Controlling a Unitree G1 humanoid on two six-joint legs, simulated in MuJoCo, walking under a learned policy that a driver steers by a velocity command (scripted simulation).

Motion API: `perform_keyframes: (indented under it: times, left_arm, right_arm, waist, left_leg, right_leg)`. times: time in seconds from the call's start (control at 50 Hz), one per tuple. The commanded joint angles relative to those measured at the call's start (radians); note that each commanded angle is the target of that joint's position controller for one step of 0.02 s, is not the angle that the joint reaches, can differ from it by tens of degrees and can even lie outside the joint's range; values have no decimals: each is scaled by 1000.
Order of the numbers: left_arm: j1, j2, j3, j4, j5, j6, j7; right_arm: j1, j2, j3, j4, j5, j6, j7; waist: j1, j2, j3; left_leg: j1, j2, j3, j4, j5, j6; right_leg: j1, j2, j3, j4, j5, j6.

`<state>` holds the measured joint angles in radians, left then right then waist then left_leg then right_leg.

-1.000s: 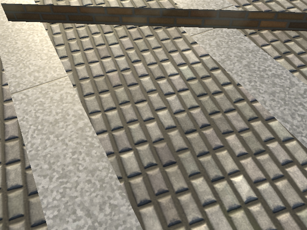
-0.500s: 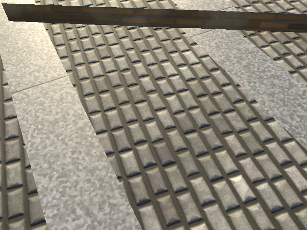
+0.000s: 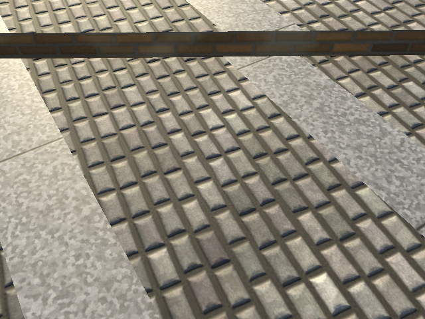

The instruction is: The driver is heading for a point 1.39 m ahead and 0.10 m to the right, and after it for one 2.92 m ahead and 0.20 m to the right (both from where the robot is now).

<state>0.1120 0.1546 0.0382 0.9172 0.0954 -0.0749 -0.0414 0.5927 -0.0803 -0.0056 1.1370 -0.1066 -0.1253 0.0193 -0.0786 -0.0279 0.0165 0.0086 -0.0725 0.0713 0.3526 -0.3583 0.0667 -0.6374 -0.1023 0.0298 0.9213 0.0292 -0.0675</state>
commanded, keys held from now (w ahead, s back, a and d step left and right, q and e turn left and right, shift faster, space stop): w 1.00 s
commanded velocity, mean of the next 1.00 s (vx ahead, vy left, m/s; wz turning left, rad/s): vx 0.49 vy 0.00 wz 0.00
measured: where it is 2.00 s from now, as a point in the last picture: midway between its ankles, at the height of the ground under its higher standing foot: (223, 190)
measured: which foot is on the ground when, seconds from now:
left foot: down 0.00-0.30, up 0.32-0.70, down 0.72-1.00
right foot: up 0.00-0.28, down 0.30-0.74, up 0.76-1.00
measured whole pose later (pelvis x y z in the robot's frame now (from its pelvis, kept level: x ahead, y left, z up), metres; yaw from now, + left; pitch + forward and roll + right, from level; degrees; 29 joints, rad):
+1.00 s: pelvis +0.59 -0.04 -0.15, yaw +0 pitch +3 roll +0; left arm 0.13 0.26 0.07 0.96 -0.01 -0.07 0.02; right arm 0.37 -0.20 -0.06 0.99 0.00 -0.09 0.00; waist -0.04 -0.03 -0.03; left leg -0.21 -0.04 0.06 0.32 -0.16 0.07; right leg -0.68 -0.10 0.03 0.94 -0.13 -0.05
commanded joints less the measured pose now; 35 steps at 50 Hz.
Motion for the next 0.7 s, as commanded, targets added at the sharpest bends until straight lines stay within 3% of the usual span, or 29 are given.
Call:
perform_keyframes:
  times: [0.02, 0.04, 0.06, 0.08, 0.1, 0.12, 0.16, 0.2, 0.24, 0.26, 0.28, 0.3, 0.32, 0.34, 0.36, 0.38, 0.4, 0.42, 0.44, 0.46, 0.48, 0.5, 0.52, 0.54, 0.58, 0.6, 0.64, 0.68, 0.7]
  left_arm:
    - [-40, 27, -4, -65, -4, -6, -1]
    - [-121, 14, -9, -94, -13, -4, 5]
    - [-155, 1, -21, -96, -25, -4, 4]
    - [-177, -25, -32, -112, -22, 1, 2]
    - [-178, -23, -34, -119, -21, 14, -5]
    - [-151, 5, -31, -124, -8, 24, -9]
    - [-174, 43, -26, -144, -3, 30, -12]
    - [-250, 47, -35, -164, 0, 35, -18]
    - [-261, 43, -42, -137, -2, 35, -20]
    - [-264, 173, 17, -138, -226, -4, -16]
    - [-43, 197, 28, -80, -228, -23, -11]
    - [210, 207, 41, 10, -192, -18, -7]
    - [472, 236, 46, 95, -145, -8, -9]
    - [511, 277, 40, 110, -113, -10, -4]
    - [535, 288, 55, 114, -121, -6, -5]
    - [484, 268, 51, 133, -116, -1, -2]
    - [348, 183, 30, 119, -112, 8, 13]
    - [266, 251, 37, 97, -95, -5, 21]
    - [190, 199, 16, 76, -90, -17, 12]
    - [112, 112, -10, 79, -102, -31, 7]
    - [27, 114, -17, 69, -106, -35, 17]
    - [20, 137, -13, 61, -101, -35, 30]
    - [43, 148, -13, 67, -83, -38, 48]
    - [48, 181, -5, 64, -80, -39, 59]
    - [94, 265, 26, 64, -114, -44, 70]
    - [118, 277, 36, 76, -131, -39, 74]
    - [190, 253, 45, 102, -148, -20, 72]
    - [255, 244, 50, 120, -140, -2, 62]
    - [256, 250, 52, 117, -131, 5, 56]
  right_arm:
    - [159, -80, 0, 25, -2, -21, -27]
    - [251, -61, 7, 61, 2, -16, -35]
    - [261, -54, 10, 65, 13, -10, -37]
    - [275, -49, 17, 68, 9, -1, -23]
    - [261, -32, 29, 53, 2, 8, -8]
    - [223, -26, 34, 24, -1, 7, -2]
    - [189, -63, 32, -3, 19, -1, -5]
    - [233, -95, 21, 6, 40, 6, -31]
    - [282, -117, 16, 23, 31, 34, -48]
    - [46, -223, -42, -28, 155, 64, -76]
    - [64, -225, -37, -38, 139, 73, -75]
    - [97, -161, -28, -9, 132, 67, -67]
    - [117, -87, -20, 11, 145, 43, -56]
    - [187, -71, -11, -10, 186, 4, -35]
    - [131, -110, -11, -91, 221, -22, -22]
    - [30, -106, -12, -159, 222, -22, -32]
    - [-115, -107, -15, -195, 189, -2, -60]
    - [-99, -62, -8, -209, 182, 18, -72]
    - [-90, -55, -3, -208, 146, 41, -72]
    - [-170, -67, -15, -230, 156, 61, -68]
    - [-226, -53, -13, -263, 157, 70, -70]
    - [-251, -86, -24, -281, 139, 61, -71]
    - [-279, -122, -37, -288, 121, 49, -68]
    - [-294, -138, -44, -290, 114, 39, -58]
    - [-386, -157, -45, -309, 123, 35, -35]
    - [-445, -162, -42, -332, 127, 43, -27]
    - [-533, -187, -44, -362, 130, 50, -17]
    - [-580, -211, -55, -379, 123, 46, -8]
    - [-547, -227, -64, -368, 120, 44, -6]
  waist:
    - [-20, 21, 125]
    - [-57, 40, 137]
    - [-72, 25, 137]
    - [-74, 57, 148]
    - [-68, 84, 169]
    - [-49, 78, 178]
    - [-41, 47, 200]
    - [-91, 38, 233]
    - [-121, 34, 225]
    - [-47, 0, 270]
    - [37, -36, 62]
    - [121, -14, -84]
    - [216, -167, -243]
    - [207, -350, -403]
    - [245, -358, -565]
    - [203, -194, -536]
    - [167, 47, -346]
    - [115, 26, -298]
    - [57, 149, -224]
    - [21, 71, -66]
    - [-14, -10, 76]
    - [-19, -58, 106]
    - [-19, -74, 89]
    - [-19, -96, 52]
    - [11, -62, 14]
    - [25, -51, 27]
    - [62, -1, 61]
    - [82, 32, 61]
    - [63, 19, 34]
  left_leg:
    - [99, 300, -207, 7, 331, 198]
    - [180, 319, -241, 38, 333, 204]
    - [116, 260, -184, 60, 272, 165]
    - [-49, 239, -175, 52, 228, 164]
    - [-168, 254, -187, 35, 164, 171]
    - [-217, 255, -200, 65, 114, 165]
    - [-216, 259, -222, 97, 88, 155]
    - [-93, 251, -225, 151, 76, 128]
    - [-25, 240, -234, 207, 82, 95]
    - [-87, 231, -224, 443, 338, 66]
    - [-96, 201, -172, 676, 501, 51]
    - [-275, 156, -133, 955, 341, 8]
    - [-580, 13, -79, 1436, -368, -69]
    - [-880, 17, -230, 1712, -525, -65]
    - [-1024, 36, -271, 1773, -449, -70]
    - [-1083, 113, -206, 1703, -341, -75]
    - [-1085, 153, -90, 1667, -233, -86]
    - [-1042, 163, -106, 1744, -180, -94]
    - [-968, 212, -138, 1644, -138, -80]
    - [-965, 248, -192, 1443, -46, -34]
    - [-849, 256, -176, 1165, 11, -35]
    - [-740, 248, -165, 903, 106, -50]
    - [-614, 230, -144, 713, 246, -65]
    - [-497, 203, -111, 565, 373, -68]
    - [-434, 170, -95, 419, 464, -77]
    - [-474, 176, -109, 367, 445, -66]
    - [-579, 177, -111, 282, 384, -28]
    - [-575, 157, -77, 237, 303, 5]
    - [-507, 128, -45, 211, 253, 18]
  right_leg:
    - [-278, -60, 103, -205, 345, 34]
    - [-369, -62, 84, -253, 347, 42]
    - [-283, -74, 71, -423, 461, 31]
    - [-121, -47, 10, -427, 505, 18]
    - [-13, -53, -2, -384, 484, 11]
    - [24, -57, 12, -361, 479, 5]
    - [58, -61, 6, -385, 419, -4]
    - [10, -74, -2, -512, 322, 1]
    - [77, -92, 9, -601, 373, 16]
    - [105, -24, 34, -612, 166, 38]
    - [376, 24, -45, -606, 295, 40]
    - [726, -9, -48, -551, 452, 40]
    - [1110, -147, 34, -378, 823, -27]
    - [1389, -243, 135, -114, 1102, -115]
    - [1457, -335, 361, -230, 770, -265]
    - [1307, -381, 489, -417, 284, -294]
    - [1031, -329, 451, -551, 70, -263]
    - [826, -429, 541, -564, 95, -334]
    - [614, -415, 511, -570, 42, -312]
    - [420, -340, 387, -605, -58, -211]
    - [162, -236, 226, -695, -121, -146]
    - [85, -147, 124, -734, -106, -134]
    - [38, -87, 45, -726, -31, -126]
    - [30, -46, -9, -713, 35, -122]
    - [140, -98, 28, -756, 54, -145]
    - [228, -131, 51, -763, 43, -144]
    - [408, -169, 68, -724, -15, -124]
    - [501, -182, 74, -664, -23, -103]
    - [524, -152, 54, -597, 55, -87]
